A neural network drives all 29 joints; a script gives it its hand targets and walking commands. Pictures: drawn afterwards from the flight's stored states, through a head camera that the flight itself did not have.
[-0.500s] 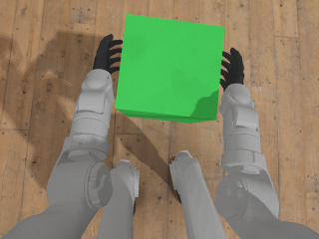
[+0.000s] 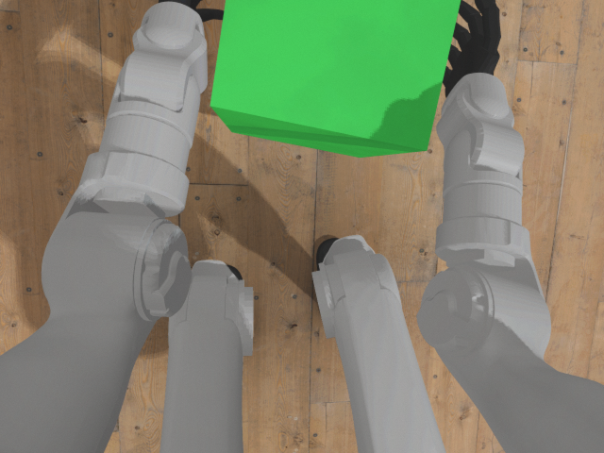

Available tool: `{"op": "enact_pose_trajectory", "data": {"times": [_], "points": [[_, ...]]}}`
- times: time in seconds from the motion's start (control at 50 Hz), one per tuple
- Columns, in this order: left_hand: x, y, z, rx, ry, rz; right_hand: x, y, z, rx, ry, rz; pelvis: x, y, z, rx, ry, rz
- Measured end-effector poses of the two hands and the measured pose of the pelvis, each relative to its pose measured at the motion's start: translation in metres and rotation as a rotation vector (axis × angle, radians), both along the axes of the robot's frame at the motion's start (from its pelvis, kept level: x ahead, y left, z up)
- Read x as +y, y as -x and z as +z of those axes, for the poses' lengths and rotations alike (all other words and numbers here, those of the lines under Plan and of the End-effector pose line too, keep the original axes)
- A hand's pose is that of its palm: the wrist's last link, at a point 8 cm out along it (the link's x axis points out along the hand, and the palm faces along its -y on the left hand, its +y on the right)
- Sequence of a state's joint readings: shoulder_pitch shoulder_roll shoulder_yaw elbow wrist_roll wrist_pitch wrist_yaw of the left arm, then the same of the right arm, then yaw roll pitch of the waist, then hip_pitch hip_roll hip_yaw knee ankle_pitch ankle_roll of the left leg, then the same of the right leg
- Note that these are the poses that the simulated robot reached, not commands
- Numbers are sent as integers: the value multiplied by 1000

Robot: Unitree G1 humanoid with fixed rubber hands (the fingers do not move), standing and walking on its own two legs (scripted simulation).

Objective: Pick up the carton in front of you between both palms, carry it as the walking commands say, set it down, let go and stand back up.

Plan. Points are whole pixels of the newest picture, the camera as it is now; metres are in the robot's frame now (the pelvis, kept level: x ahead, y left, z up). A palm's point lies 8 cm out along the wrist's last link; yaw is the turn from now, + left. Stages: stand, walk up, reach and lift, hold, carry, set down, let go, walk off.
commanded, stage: set down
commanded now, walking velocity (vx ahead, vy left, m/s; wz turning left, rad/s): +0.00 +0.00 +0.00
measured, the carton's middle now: (321, 58) +0.53 -0.09 -0.22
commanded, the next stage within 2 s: none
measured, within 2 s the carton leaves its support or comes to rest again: rests again in 1.34 s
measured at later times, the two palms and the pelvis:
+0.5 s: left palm (195, 23) +0.58 +0.05 -0.21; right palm (439, 84) +0.49 -0.24 -0.21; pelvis +0.01 +0.00 -0.05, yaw +0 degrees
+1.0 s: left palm (193, 32) +0.58 +0.06 -0.23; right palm (433, 93) +0.48 -0.24 -0.22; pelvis +0.00 +0.01 -0.06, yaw -1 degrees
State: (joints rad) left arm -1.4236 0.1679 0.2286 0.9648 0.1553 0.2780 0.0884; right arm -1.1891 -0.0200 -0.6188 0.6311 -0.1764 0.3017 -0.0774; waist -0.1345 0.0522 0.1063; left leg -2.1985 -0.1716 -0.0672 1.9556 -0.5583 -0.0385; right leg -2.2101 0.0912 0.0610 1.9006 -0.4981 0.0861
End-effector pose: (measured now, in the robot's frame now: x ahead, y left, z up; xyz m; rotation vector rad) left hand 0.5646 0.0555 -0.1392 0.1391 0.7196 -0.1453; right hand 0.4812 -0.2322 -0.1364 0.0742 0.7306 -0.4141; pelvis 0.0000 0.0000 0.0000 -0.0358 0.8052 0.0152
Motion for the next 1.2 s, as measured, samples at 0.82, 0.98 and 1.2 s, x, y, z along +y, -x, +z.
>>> {"op": "enact_pose_trajectory", "data": {"times": [0.82, 0.98, 1.2], "points": [[1, -11, -86, 53, -35, -66, -2, 1, -87, 54, -34, 43, 7, -2, -56, -146, 24, 15], [3, -11, -88, 53, -19, -79, -3, 1, -88, 51, -30, 74, 8, 1, -59, -165, 28, 13], [4, -13, -90, 45, 11, -101, -5, -1, -88, 51, -30, 93, 11, 1, -62, -170, 38, 7]]}}
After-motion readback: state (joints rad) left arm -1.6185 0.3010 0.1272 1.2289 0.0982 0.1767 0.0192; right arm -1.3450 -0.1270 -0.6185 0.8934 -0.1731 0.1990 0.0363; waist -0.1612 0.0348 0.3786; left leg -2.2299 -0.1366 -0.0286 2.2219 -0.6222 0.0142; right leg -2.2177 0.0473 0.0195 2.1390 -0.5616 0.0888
